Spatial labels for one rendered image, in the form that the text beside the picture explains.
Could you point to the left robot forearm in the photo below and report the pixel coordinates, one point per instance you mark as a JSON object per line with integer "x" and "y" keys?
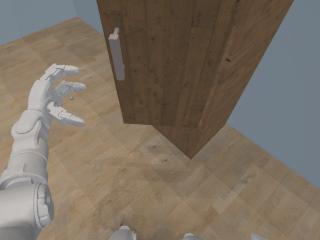
{"x": 29, "y": 156}

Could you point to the left robot upper arm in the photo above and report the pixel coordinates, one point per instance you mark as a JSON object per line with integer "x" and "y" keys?
{"x": 24, "y": 211}

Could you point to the cupboard door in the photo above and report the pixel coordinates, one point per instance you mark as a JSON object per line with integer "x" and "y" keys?
{"x": 171, "y": 50}

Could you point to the robot right shin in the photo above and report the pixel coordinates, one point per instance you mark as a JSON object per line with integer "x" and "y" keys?
{"x": 188, "y": 234}

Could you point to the robot left hand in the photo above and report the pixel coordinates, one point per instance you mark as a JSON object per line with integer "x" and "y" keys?
{"x": 43, "y": 93}

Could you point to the handle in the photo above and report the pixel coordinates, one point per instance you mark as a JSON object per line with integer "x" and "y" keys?
{"x": 116, "y": 53}

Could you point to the robot left thigh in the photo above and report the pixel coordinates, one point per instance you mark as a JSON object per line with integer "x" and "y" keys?
{"x": 123, "y": 234}

